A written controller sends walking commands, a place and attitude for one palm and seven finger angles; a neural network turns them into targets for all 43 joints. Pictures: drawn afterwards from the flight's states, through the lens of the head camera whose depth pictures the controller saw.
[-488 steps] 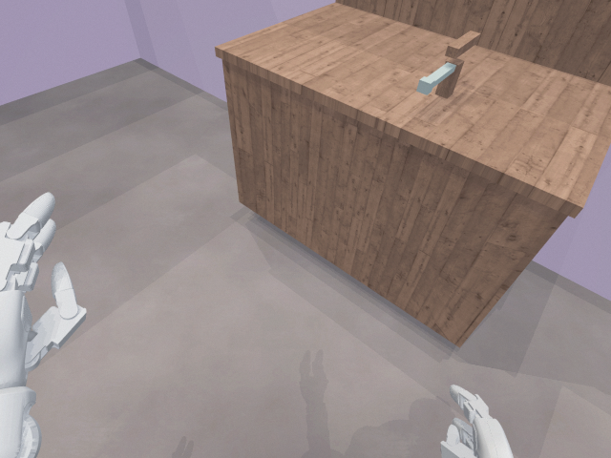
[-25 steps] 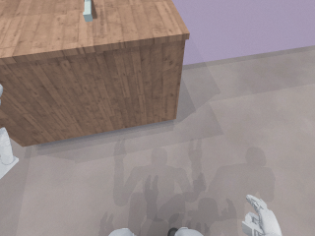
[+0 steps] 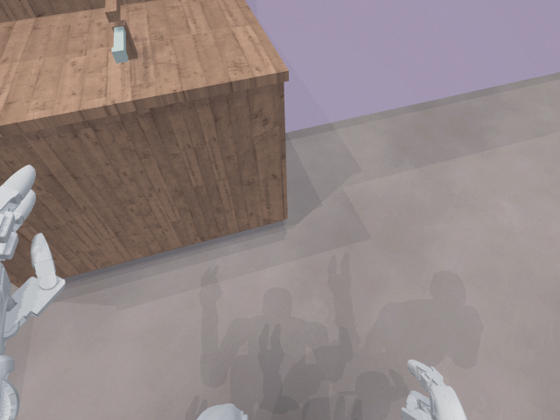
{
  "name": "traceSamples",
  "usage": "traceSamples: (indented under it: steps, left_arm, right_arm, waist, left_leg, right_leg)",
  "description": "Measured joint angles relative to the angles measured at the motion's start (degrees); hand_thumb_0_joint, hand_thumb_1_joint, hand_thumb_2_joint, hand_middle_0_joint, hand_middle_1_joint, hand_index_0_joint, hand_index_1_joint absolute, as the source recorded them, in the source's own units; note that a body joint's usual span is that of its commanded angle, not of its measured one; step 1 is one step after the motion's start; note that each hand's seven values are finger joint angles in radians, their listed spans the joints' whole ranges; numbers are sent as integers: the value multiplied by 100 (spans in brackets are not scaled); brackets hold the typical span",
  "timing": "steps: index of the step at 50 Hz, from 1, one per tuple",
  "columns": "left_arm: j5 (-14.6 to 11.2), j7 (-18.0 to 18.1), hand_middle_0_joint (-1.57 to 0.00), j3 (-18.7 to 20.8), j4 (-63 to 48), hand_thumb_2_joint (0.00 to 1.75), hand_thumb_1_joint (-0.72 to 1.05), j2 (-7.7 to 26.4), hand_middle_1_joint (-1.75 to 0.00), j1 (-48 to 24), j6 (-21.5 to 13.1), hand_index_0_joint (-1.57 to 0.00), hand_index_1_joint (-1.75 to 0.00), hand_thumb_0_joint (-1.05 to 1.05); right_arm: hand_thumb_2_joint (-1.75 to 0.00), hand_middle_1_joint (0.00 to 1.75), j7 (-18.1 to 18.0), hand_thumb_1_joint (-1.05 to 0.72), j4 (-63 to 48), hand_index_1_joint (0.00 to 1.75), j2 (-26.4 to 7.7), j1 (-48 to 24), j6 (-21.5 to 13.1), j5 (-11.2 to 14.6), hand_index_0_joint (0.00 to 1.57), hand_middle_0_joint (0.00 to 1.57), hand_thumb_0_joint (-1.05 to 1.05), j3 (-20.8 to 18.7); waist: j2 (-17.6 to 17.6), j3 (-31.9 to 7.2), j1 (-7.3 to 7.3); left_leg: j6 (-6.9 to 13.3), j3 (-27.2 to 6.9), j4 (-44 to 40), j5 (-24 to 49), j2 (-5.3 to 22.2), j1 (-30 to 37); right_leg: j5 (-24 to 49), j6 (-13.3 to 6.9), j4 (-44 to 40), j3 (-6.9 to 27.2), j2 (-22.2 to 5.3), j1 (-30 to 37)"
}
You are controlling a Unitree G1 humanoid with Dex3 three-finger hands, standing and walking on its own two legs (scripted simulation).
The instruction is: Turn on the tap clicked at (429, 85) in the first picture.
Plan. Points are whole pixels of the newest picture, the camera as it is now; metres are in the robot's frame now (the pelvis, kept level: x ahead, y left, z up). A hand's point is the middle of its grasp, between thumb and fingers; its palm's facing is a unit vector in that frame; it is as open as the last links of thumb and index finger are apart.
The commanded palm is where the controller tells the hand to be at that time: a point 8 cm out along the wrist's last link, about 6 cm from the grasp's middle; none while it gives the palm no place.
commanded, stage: take the last steps up to it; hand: left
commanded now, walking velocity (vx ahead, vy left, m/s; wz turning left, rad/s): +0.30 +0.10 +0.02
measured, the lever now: (120, 54) +0.87 +0.41 +0.08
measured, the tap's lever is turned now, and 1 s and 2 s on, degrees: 0 0 0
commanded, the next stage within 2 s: come to a stop and stand still in 1.84 s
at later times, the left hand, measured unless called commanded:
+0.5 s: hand (68, 247) +0.27 +0.24 +0.17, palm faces +0.41 -0.79 -0.46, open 7.4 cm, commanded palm +0.21 +0.28 +0.18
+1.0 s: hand (79, 152) +0.42 +0.28 +0.18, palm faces +0.35 -0.83 -0.43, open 7.4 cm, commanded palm +0.35 +0.32 +0.18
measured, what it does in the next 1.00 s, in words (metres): walks ahead: left foot, then right foot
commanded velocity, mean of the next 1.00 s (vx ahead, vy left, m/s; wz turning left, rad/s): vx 0.30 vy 0.08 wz -0.02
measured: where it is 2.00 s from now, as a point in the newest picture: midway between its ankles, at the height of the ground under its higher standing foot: (275, 355)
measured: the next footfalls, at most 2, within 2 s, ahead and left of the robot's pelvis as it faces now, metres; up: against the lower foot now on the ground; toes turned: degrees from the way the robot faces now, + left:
left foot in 0.20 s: +0.05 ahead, +0.15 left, +0.00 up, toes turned +8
right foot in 0.48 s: +0.12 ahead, -0.10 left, +0.00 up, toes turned -9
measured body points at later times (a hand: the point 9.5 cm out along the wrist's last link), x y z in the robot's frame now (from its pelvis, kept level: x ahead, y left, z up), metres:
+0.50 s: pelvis +0.05 +0.00 -0.01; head +0.06 -0.02 +0.43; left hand +0.24 +0.28 +0.19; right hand +0.21 -0.19 -0.12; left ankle +0.01 +0.14 -0.73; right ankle +0.08 -0.09 -0.74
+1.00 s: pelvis +0.17 +0.05 +0.00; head +0.22 +0.06 +0.45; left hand +0.39 +0.32 +0.20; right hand +0.34 -0.19 -0.09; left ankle +0.17 +0.15 -0.74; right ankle +0.13 -0.07 -0.66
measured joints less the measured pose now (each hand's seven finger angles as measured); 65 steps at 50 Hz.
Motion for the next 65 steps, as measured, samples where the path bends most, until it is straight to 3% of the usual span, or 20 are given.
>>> traceSamples:
  steps: [3, 10, 13, 16, 20, 24, 27, 29, 31, 36, 41, 43, 45, 47, 49, 56, 60, 61, 63, 65]
  left_arm:
    - [-5, 38, -21, 122, -37, 90, 88, 148, -30, 350, -35, -22, -31, 1]
    - [21, 170, -21, -34, -223, 90, 88, -67, -30, 326, -4, -22, -31, 1]
    - [73, 210, -21, -64, -67, 90, 89, -118, -30, 61, -55, -22, -30, 1]
    - [135, 164, -21, -46, 276, 90, 89, -81, -30, -136, -64, -21, -30, 1]
    - [101, 119, -20, -41, 384, 90, 89, -119, -30, -178, -38, -21, -30, 1]
    - [106, 96, -20, -58, 302, 90, 89, -59, -30, -198, -46, -21, -30, 1]
    - [111, 33, -20, -227, 369, 90, 89, -178, -30, -472, -30, -21, -30, 1]
    - [80, -17, -21, -257, 360, 90, 89, -259, -30, -514, -27, -22, -30, 1]
    - [63, -27, -21, -177, 278, 90, 89, -276, -30, -328, -79, -22, -30, 1]
    - [51, 29, -21, 28, -95, 90, 88, -86, -30, 173, -167, -22, -30, 1]
    - [37, 142, -21, 68, -569, 90, 88, 4, -30, 263, -144, -22, -31, 1]
    - [24, 184, -21, 154, -652, 90, 88, 87, -30, 167, -171, -22, -31, 1]
    - [42, 209, -21, 208, -507, 90, 89, 145, -30, -25, -190, -22, -30, 1]
    - [28, 189, -21, 242, -320, 90, 89, 196, -30, -155, -145, -22, -30, 1]
    - [6, 164, -21, 254, -289, 90, 89, 195, -30, -197, -69, -22, -30, 1]
    - [-13, 45, -20, 124, -517, 90, 89, 103, -30, 191, -103, -21, -30, 1]
    - [-18, 5, -21, 196, -225, 90, 89, 251, -30, 219, -34, -21, -30, 1]
    - [2, 2, -21, 209, -137, 90, 89, 283, -30, 142, -12, -21, -30, 1]
    - [30, -10, -21, 136, 68, 90, 89, 133, -30, -137, 15, -22, -30, 1]
    - [2, -27, -21, 52, 188, 90, 89, -85, -30, -324, 30, -22, -30, 1]
  right_arm:
    - [-89, 30, -48, -90, -36, 30, -136, 190, 20, -8, 21, 20, 1, -121]
    - [-90, 30, -183, -91, -39, 30, -457, 505, -124, -47, 20, 20, 1, -367]
    - [-90, 30, -238, -91, -27, 30, -332, 420, -197, -34, 20, 19, 1, -392]
    - [-90, 30, -214, -91, 19, 30, -85, 350, -299, -9, 20, 19, 1, -303]
    - [-90, 30, -132, -91, -11, 30, 177, 288, -415, 18, 20, 20, 1, -105]
    - [-89, 30, -75, -90, -86, 30, 328, 235, -450, 4, 21, 20, 1, 57]
    - [-89, 30, -44, -90, 108, 30, 239, 30, -315, 9, 21, 20, 1, 29]
    - [-89, 30, -15, -90, 215, 30, 154, -61, -213, 13, 21, 20, 1, 0]
    - [-89, 30, -10, -90, 214, 30, 71, -116, -128, 4, 21, 20, 1, -21]
    - [-89, 30, -45, -90, 4, 30, -134, -56, -94, -31, 21, 20, 1, -162]
    - [-90, 30, -112, -91, -154, 30, -357, 116, -201, -49, 20, 20, 1, -362]
    - [-90, 30, -156, -91, -185, 30, -317, 84, -237, -32, 20, 20, 1, -449]
    - [-90, 30, -164, -91, -183, 30, -166, -23, -250, -25, 20, 19, 1, -457]
    - [-90, 30, -129, -91, -171, 30, 4, -86, -292, -13, 20, 19, 1, -370]
    - [-90, 30, -62, -91, -171, 30, 164, -101, -355, 27, 20, 19, 1, -265]
    - [-89, 30, 48, -90, -206, 30, 446, 89, -486, 4, 21, 20, 1, 17]
    - [-89, 30, -9, -90, -141, 30, 434, 222, -399, 3, 21, 20, 1, 71]
    - [-89, 30, -20, -90, -117, 30, 397, 236, -371, 13, 21, 20, 1, 58]
    - [-89, 30, -31, -90, 65, 30, 245, 84, -262, 13, 21, 20, 1, -5]
    - [-89, 30, -10, -90, 223, 30, 95, -66, -193, 10, 21, 20, 1, -77]
  waist:
    - [-115, -71, -30]
    - [-222, -165, 168]
    - [-326, -137, 219]
    - [-239, -272, 154]
    - [-24, -326, 218]
    - [142, -233, 278]
    - [286, -28, 259]
    - [202, 59, 288]
    - [99, 110, 249]
    - [-187, 228, 149]
    - [-296, 258, 199]
    - [-420, 258, 217]
    - [-483, 274, 205]
    - [-430, 193, 129]
    - [-362, 113, 110]
    - [-66, -12, 130]
    - [89, -31, 151]
    - [130, -27, 148]
    - [244, 80, 183]
    - [194, 184, 245]
  left_leg:
    - [63, 119, -889, -12, -9, 258]
    - [290, 252, -2865, 225, -81, 1314]
    - [254, 321, -2703, 649, -134, 1409]
    - [260, 268, -2706, 494, -85, 1498]
    - [169, 310, -2752, 408, 62, 1614]
    - [37, 314, -2170, -6, 213, 1469]
    - [141, -11, -441, -453, 149, 766]
    - [115, -76, 470, -398, 17, 311]
    - [81, -50, 705, -189, 10, -13]
    - [96, 144, -778, 231, 144, -73]
    - [166, 431, -2506, 787, 60, 634]
    - [286, 548, -2555, 848, -45, 818]
    - [352, 621, -2303, 580, -56, 882]
    - [366, 598, -2341, 468, -12, 984]
    - [341, 613, -2514, 469, 39, 1129]
    - [236, 710, -2993, 355, 92, 1675]
    - [85, 621, -2566, -88, 159, 1798]
    - [91, 574, -2170, -286, 210, 1687]
    - [177, 252, -739, -557, 206, 1158]
    - [164, -20, 596, -593, 7, 597]
  right_leg:
    - [147, 8, -286, 7, -34, 55]
    - [-100, 164, 51, -28, -113, 56]
    - [-1071, 287, 1259, 148, -136, -234]
    - [-1287, 383, 2443, 111, -133, -637]
    - [-1140, 487, 1853, -101, -265, -569]
    - [-560, 427, 452, -283, -241, -25]
    - [-457, 168, 700, -421, -207, -47]
    - [-498, 143, 565, -384, -245, 46]
    - [-400, 185, 281, -320, -265, 157]
    - [-284, 280, -235, -240, -363, 415]
    - [-670, 509, 23, -189, -460, 594]
    - [-1026, 543, 777, -45, -586, 408]
    - [-1611, 482, 2140, 188, -498, -27]
    - [-1759, 471, 3180, 182, -364, -478]
    - [-1622, 495, 3530, 83, -332, -845]
    - [-619, 554, 1819, -269, -413, -1096]
    - [-220, 510, 482, -529, -240, -497]
    - [37, 337, 314, -578, -203, -367]
    - [-143, 43, 665, -668, -188, -382]
    - [-359, -30, 729, -632, -230, -282]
